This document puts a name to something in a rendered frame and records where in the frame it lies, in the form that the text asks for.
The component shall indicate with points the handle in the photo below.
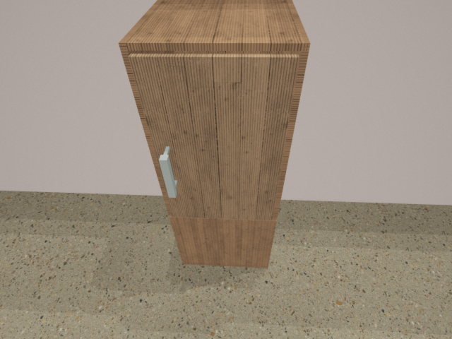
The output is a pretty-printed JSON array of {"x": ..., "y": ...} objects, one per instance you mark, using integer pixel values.
[{"x": 167, "y": 173}]

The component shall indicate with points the cupboard door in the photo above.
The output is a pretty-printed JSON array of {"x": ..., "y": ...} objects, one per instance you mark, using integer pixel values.
[{"x": 225, "y": 118}]

